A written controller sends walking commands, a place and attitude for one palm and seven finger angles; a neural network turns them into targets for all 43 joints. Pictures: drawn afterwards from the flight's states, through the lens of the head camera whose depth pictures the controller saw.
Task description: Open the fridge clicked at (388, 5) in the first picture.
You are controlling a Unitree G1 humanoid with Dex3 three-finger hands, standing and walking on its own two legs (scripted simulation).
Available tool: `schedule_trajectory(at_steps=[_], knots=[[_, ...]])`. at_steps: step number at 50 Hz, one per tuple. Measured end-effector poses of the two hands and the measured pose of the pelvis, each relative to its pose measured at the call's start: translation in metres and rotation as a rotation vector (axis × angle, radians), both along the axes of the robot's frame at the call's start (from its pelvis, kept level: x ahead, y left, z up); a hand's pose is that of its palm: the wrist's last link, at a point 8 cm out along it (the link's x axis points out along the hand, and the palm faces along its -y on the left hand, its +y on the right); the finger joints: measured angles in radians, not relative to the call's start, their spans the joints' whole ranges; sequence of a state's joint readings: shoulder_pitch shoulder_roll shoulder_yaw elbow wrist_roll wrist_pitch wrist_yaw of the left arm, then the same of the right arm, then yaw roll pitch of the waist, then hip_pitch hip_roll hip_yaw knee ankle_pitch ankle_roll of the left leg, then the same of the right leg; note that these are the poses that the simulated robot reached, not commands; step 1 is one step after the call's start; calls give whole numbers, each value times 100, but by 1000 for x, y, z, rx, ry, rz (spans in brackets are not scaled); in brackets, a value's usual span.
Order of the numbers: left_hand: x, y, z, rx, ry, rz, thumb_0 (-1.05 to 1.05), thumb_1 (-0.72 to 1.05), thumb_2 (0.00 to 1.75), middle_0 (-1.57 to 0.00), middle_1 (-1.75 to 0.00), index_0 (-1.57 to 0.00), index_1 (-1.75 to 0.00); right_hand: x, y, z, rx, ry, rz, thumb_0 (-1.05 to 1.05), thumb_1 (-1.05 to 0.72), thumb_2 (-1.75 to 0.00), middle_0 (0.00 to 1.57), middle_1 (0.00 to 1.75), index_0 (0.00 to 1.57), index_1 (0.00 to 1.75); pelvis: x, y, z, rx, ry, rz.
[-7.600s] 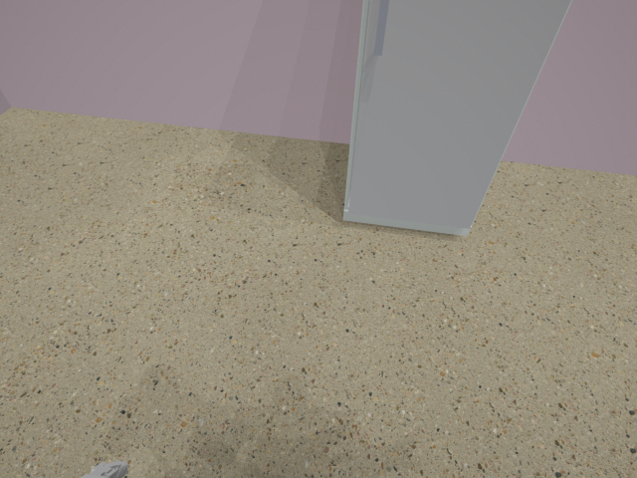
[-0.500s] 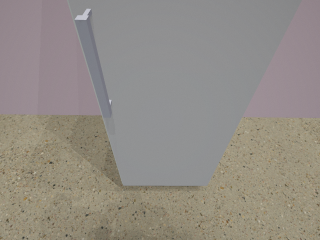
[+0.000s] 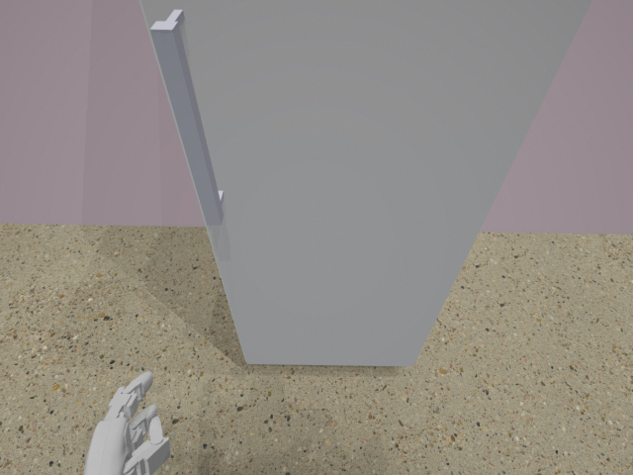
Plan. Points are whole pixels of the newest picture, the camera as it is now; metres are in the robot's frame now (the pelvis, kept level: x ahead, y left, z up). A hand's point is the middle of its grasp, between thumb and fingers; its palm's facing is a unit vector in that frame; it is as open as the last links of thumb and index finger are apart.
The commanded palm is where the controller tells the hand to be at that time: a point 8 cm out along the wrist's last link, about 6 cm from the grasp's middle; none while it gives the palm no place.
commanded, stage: raise the hand to about handle height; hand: left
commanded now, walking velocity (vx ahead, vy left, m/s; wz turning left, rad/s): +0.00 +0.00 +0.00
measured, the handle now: (198, 133) +0.50 +0.20 +0.17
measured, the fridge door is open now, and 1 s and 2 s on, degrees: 0 0 0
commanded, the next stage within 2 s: move the hooked fingers beside the handle in 1.96 s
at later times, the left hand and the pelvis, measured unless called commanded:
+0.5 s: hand (147, 411) +0.19 +0.21 +0.01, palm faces +0.04 -1.00 -0.06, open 9.9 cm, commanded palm +0.15 +0.27 +0.03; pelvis -0.02 -0.01 -0.05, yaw +1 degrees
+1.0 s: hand (98, 344) +0.23 +0.26 +0.09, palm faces +0.09 -0.99 -0.06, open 12.9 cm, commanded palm +0.20 +0.30 +0.10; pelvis +0.00 +0.01 -0.02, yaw +0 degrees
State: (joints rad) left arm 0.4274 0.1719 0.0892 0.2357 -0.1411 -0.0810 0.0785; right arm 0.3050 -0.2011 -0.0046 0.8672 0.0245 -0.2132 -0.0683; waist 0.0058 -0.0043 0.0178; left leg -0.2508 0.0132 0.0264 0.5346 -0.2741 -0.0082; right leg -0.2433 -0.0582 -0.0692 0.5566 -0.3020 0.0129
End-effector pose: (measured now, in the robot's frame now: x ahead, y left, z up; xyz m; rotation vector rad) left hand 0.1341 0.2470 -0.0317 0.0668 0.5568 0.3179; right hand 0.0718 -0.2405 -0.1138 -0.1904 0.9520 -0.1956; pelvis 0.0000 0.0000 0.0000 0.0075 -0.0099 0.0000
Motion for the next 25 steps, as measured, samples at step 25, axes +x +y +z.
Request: schedule_trajectory(at_steps=[25], knots=[[28, 17, 50, 6, -552, -299, 1, 35, 66, -24, -66, -23, -65, 97, 13, 0, -19, -350, 162, 1, -91, -89, 20, 30, 21, 30, -18, -9, -54, -51, 153, 21]])
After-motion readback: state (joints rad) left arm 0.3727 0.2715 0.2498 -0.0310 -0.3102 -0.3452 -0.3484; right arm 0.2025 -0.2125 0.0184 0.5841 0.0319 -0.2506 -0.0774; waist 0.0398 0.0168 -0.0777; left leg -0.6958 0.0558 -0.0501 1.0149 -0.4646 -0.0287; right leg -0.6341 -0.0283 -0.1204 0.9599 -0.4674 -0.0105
